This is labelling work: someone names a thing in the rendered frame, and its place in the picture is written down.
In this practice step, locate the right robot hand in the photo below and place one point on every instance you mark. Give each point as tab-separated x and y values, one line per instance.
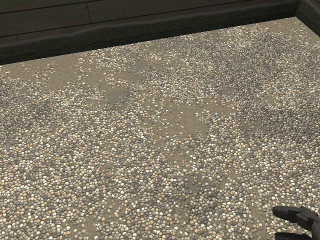
303	216

